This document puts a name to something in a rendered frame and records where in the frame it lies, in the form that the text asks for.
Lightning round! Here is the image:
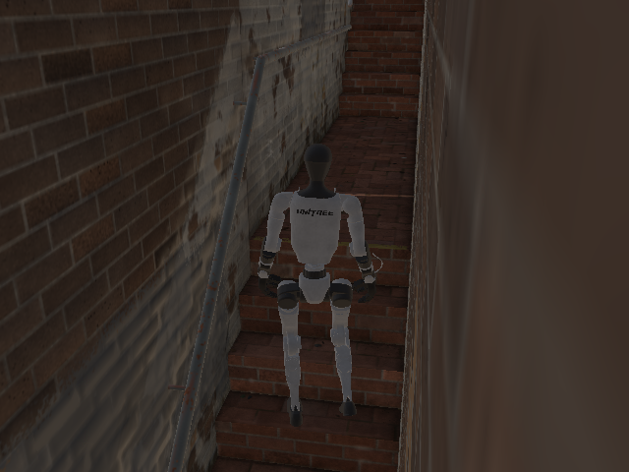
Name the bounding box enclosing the left robot foot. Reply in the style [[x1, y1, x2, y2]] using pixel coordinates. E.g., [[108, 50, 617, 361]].
[[287, 397, 303, 427]]

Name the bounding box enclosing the robot right hand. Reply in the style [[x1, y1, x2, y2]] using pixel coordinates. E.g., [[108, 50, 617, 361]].
[[352, 279, 376, 303]]

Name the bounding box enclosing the robot right forearm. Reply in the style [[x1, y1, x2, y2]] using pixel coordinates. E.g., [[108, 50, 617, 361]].
[[355, 240, 375, 283]]

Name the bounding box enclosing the robot left hand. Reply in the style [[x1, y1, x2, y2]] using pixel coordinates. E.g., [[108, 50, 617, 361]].
[[258, 274, 283, 298]]

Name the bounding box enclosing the left robot thigh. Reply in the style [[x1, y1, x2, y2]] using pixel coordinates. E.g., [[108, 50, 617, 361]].
[[277, 280, 302, 356]]

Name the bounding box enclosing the robot left forearm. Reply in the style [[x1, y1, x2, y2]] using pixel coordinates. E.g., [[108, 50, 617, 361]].
[[257, 235, 276, 278]]

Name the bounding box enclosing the robot left upper arm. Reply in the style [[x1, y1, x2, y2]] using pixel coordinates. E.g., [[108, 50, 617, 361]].
[[264, 192, 293, 253]]

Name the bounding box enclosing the robot right upper arm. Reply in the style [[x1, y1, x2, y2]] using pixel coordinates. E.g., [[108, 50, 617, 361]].
[[340, 194, 367, 257]]

